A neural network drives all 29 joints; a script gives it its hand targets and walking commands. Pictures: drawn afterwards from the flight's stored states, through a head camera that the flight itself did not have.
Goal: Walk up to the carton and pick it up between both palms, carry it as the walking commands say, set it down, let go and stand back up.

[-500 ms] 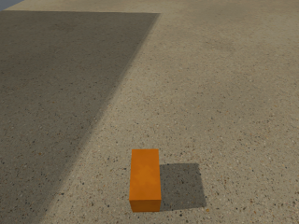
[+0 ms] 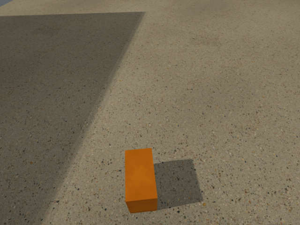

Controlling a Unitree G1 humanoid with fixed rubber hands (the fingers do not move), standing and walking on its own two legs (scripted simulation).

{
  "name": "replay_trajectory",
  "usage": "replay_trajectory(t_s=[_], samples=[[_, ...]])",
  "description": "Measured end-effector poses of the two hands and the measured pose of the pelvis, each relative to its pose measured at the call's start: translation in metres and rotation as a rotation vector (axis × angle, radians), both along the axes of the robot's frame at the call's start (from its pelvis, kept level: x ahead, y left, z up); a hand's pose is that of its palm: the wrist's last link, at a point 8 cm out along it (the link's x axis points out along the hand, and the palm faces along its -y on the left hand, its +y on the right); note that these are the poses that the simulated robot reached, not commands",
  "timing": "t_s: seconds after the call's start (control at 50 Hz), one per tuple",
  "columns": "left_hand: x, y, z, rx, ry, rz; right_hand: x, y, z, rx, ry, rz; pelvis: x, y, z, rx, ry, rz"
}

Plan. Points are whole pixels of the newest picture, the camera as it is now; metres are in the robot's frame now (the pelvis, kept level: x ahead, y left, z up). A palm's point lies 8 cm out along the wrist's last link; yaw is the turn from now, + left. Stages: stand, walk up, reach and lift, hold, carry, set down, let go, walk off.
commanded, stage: reach and lift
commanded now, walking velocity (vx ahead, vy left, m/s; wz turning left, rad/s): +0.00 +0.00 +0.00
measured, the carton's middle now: (141, 180) +0.47 +0.07 -0.63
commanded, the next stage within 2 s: none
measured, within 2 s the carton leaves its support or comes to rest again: neither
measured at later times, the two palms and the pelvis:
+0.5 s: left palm out of the picture +0.15 +0.27 -0.14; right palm (222, 212) +0.19 -0.21 -0.14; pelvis -0.04 -0.02 -0.03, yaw +7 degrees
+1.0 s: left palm (80, 191) +0.27 +0.26 -0.18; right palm (196, 178) +0.30 -0.15 -0.17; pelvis -0.10 -0.01 -0.08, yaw +8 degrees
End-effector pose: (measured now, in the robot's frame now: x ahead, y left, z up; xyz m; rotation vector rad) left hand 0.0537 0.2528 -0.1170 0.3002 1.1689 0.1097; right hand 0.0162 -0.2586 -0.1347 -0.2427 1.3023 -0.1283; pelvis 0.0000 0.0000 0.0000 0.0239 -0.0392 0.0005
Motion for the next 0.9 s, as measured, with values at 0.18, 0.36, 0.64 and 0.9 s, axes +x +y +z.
replay_trajectory(t_s=[0.18, 0.36, 0.64, 0.9], samples=[[0.09, 0.007, 0.009, 0.0, -0.057, 0.028, 0.149, 0.008, 0.02, 0.033, -0.214, 0.06, -0.03, -0.005, -0.016, -0.005, 0.13, 0.071], [0.068, 0.009, -0.013, -0.035, -0.018, 0.087, 0.167, 0.027, 0.018, 0.04, -0.211, 0.028, -0.018, -0.016, -0.016, -0.053, 0.276, 0.126], [0.126, 0.018, -0.026, -0.089, -0.239, 0.088, 0.193, 0.069, -0.011, 0.051, -0.323, 0.078, -0.057, -0.007, -0.045, -0.077, 0.37, 0.143], [0.182, 0.013, -0.052, -0.115, -0.288, 0.139, 0.255, 0.096, -0.027, 0.094, -0.401, 0.078, -0.091, -0.003, -0.069, -0.081, 0.408, 0.145]])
